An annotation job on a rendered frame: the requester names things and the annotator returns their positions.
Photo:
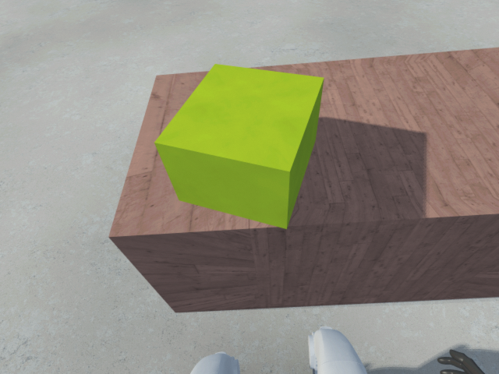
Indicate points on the left robot thigh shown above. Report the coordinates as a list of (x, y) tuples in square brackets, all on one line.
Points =
[(217, 364)]

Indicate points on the carton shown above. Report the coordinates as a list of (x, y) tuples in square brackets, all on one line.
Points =
[(242, 141)]

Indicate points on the robot thigh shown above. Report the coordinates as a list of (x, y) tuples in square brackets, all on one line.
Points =
[(217, 364), (331, 352)]

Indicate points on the right robot thigh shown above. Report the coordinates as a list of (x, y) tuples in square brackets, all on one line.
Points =
[(331, 352)]

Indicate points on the pedestal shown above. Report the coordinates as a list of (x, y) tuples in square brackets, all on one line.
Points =
[(399, 201)]

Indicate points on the right robot hand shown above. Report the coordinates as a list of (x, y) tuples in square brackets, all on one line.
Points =
[(461, 361)]

